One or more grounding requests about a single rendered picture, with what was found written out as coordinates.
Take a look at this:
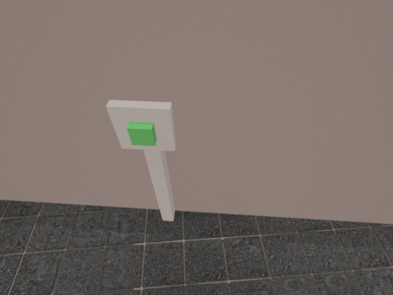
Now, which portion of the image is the panel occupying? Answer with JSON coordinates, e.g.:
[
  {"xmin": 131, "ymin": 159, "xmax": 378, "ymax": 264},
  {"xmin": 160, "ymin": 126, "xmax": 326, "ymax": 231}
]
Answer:
[{"xmin": 106, "ymin": 100, "xmax": 176, "ymax": 221}]

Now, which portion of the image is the button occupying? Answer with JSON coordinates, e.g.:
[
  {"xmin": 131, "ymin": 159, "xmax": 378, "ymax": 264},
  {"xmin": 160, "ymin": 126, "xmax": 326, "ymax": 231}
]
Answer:
[{"xmin": 127, "ymin": 122, "xmax": 157, "ymax": 146}]

